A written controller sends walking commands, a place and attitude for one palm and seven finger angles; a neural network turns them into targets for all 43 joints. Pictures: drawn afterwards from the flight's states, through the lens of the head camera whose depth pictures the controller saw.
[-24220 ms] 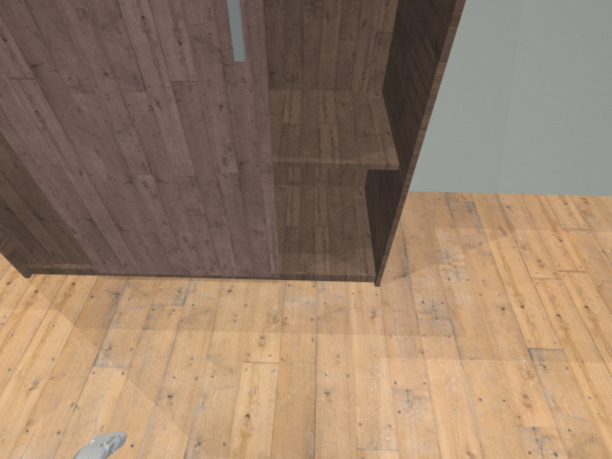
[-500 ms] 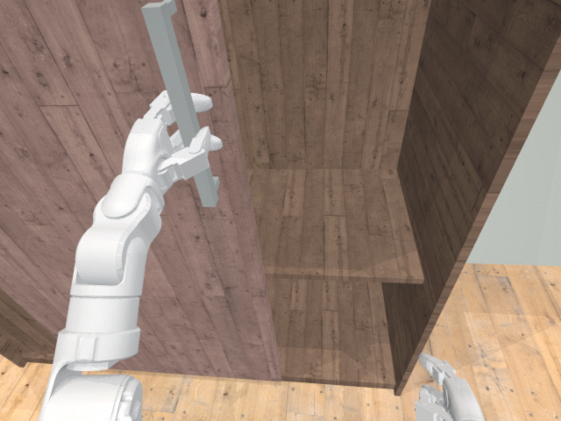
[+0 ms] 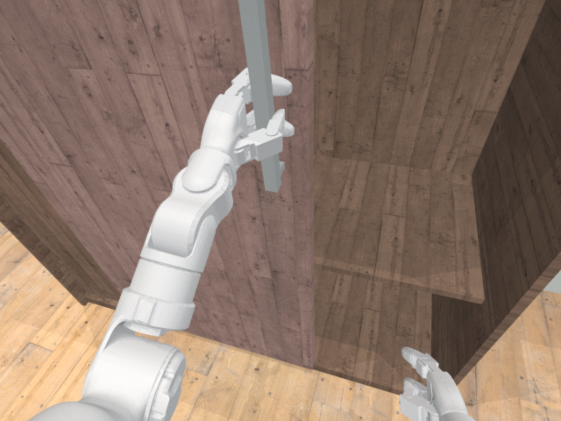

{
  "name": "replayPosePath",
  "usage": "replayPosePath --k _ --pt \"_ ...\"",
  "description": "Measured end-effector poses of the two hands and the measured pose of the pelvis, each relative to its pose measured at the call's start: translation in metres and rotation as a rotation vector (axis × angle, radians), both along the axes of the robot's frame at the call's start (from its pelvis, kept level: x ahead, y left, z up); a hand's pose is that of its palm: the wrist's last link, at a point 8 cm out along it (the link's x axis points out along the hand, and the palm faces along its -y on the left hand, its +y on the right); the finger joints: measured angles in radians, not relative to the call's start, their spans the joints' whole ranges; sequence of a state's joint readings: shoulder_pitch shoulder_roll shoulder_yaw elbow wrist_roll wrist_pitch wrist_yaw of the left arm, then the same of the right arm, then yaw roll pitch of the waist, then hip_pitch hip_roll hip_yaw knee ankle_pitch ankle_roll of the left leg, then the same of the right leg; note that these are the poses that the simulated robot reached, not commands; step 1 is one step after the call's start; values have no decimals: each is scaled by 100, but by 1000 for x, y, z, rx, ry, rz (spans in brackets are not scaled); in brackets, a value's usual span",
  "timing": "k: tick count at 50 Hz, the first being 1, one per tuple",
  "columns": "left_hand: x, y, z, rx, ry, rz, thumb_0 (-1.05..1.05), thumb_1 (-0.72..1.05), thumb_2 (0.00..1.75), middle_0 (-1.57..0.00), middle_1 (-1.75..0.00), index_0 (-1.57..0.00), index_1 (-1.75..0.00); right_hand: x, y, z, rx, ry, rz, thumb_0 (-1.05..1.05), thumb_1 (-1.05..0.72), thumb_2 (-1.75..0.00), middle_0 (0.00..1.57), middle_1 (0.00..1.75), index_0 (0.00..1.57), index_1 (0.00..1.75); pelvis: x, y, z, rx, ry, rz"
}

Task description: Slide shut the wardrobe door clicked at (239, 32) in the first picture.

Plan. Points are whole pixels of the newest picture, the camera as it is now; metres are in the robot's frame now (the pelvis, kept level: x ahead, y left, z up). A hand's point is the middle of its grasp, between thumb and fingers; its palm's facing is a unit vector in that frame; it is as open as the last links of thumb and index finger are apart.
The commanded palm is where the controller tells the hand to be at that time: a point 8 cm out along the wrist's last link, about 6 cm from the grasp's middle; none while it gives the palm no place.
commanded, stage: step sideways, sliding the door along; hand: left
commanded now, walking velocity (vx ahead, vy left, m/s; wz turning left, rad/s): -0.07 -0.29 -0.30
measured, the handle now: (268, 99) +0.44 +0.05 +0.27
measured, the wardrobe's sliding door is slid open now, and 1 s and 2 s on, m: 0.37 0.28 0.00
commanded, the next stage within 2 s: none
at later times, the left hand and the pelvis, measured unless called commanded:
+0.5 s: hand (295, 141) +0.39 +0.01 +0.24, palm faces +0.04 -0.99 -0.11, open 6.3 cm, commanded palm +0.37 +0.00 +0.24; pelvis -0.05 -0.07 -0.02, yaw -4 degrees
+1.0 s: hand (359, 148) +0.38 -0.07 +0.24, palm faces +0.15 -0.98 -0.10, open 6.7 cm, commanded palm +0.34 -0.07 +0.23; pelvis -0.04 -0.21 -0.02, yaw -5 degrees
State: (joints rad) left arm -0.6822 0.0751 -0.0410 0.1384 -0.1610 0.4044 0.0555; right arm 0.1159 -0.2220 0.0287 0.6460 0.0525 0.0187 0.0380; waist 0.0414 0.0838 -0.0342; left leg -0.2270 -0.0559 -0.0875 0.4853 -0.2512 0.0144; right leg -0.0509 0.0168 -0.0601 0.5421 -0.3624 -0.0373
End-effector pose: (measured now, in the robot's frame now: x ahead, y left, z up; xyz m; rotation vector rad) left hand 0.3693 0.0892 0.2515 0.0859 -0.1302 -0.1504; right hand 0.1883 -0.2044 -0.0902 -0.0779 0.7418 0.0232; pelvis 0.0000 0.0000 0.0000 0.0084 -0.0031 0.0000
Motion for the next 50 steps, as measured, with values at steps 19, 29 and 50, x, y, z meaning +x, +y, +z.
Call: replayPosePath --k 19,29,50 --pt "1 -14 -13 50 -245 132 -6 76 86 -47 -140 -12 -139 -120 -66 -68 12 228 -157 1 -90 -89 20 30 20 30 -45 -47 -27 -28 -114 -108" --pt "-1 -31 -18 -7 -295 141 -6 76 86 -47 -143 -14 -128 -118 -126 -37 -160 234 -169 1 -91 -90 20 30 20 30 -52 -74 -19 12 -78 -51" --pt "-18 -105 -20 10 -313 264 -6 76 87 -52 -146 -12 -120 -12 -180 -28 74 22 25 1 -90 -89 20 30 21 30 -40 -208 -21 -72 -142 -85"
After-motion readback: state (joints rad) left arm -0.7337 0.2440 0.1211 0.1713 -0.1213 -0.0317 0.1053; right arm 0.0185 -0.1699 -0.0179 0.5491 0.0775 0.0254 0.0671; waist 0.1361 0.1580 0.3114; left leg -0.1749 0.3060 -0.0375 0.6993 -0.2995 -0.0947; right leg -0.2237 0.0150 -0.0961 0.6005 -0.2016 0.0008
